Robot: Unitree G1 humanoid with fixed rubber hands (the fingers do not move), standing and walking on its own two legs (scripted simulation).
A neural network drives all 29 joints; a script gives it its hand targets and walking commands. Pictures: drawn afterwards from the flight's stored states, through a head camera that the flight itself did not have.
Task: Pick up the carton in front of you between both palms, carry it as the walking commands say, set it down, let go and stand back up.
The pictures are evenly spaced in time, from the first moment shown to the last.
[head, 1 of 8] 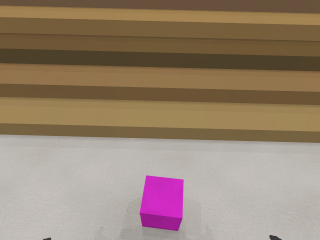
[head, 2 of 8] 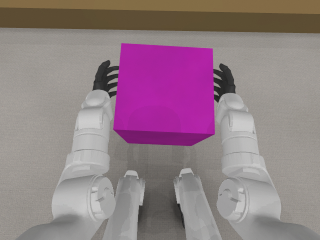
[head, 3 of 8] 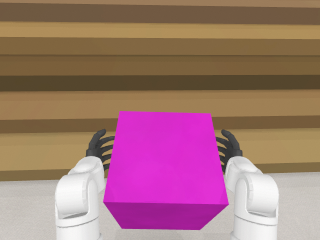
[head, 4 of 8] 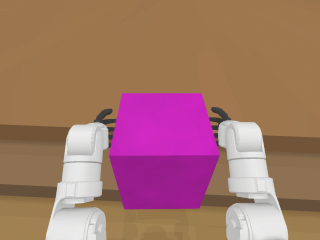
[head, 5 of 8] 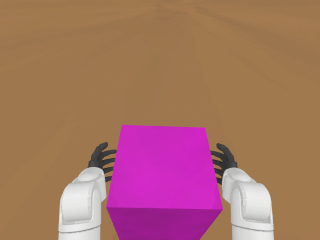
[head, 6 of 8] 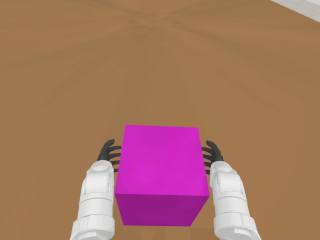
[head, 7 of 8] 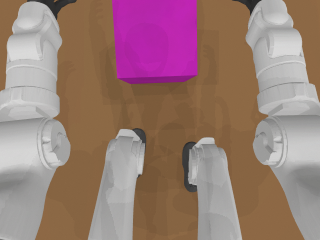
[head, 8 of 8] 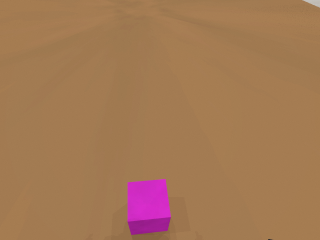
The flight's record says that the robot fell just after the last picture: no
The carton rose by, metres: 1.62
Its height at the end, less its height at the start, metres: +0.86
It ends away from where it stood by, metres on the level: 4.27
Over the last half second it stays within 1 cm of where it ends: yes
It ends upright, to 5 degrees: yes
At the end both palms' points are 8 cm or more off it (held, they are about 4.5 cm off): yes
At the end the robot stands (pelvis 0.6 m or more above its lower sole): yes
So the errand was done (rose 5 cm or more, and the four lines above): yes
